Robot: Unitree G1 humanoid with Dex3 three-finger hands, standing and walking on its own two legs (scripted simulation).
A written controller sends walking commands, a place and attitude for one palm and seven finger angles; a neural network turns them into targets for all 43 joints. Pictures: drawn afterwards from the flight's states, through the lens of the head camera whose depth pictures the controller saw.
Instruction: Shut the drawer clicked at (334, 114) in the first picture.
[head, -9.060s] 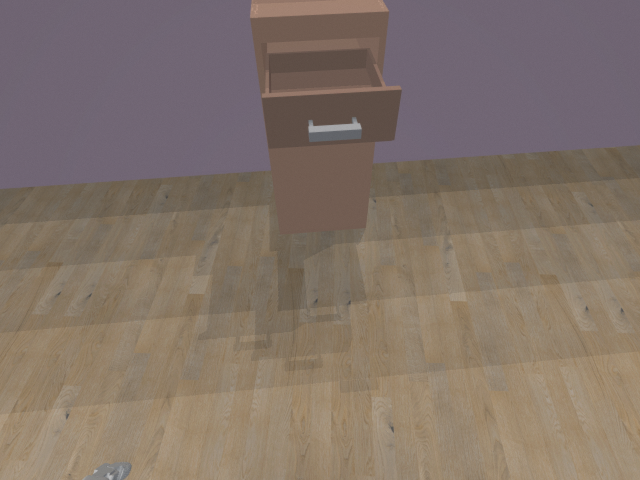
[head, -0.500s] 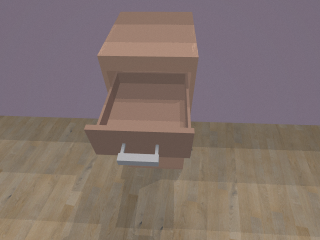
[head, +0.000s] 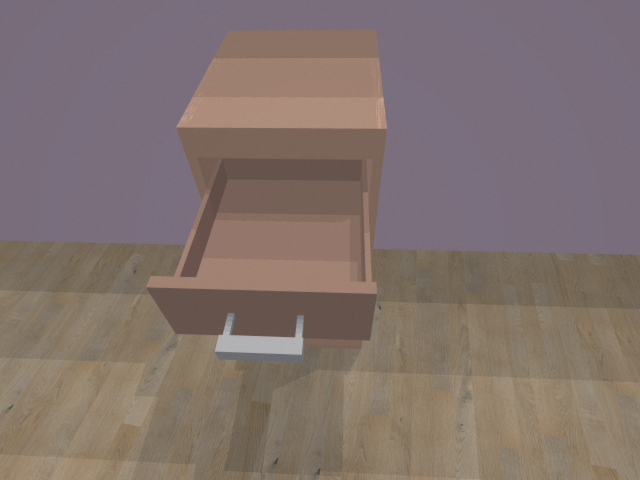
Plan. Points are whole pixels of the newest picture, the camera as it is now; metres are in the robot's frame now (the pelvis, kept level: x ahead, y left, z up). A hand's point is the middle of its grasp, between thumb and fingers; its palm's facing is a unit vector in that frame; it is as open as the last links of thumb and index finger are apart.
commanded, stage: look again from close up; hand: left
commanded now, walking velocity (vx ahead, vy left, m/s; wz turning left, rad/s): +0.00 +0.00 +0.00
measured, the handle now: (263, 334) +0.33 +0.11 -0.05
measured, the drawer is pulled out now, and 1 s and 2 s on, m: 0.30 0.30 0.30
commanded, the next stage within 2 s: shuffle to correct the standing spot in 0.08 s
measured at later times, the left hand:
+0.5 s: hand out of the picture +0.04 +0.15 -0.18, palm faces +0.00 -0.98 -0.21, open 7.3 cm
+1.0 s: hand out of the picture +0.07 +0.12 -0.18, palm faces +0.01 -0.98 -0.19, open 7.3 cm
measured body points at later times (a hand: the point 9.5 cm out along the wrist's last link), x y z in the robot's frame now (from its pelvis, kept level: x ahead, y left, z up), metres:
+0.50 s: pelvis +0.03 -0.03 -0.01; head +0.05 -0.04 +0.44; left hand +0.04 +0.20 -0.16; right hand +0.02 -0.26 -0.17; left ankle -0.02 +0.10 -0.74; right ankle +0.01 -0.10 -0.74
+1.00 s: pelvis +0.06 -0.05 +0.00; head +0.07 -0.05 +0.45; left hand +0.07 +0.17 -0.16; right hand +0.09 -0.27 -0.16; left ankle +0.06 +0.06 -0.74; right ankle +0.01 -0.10 -0.74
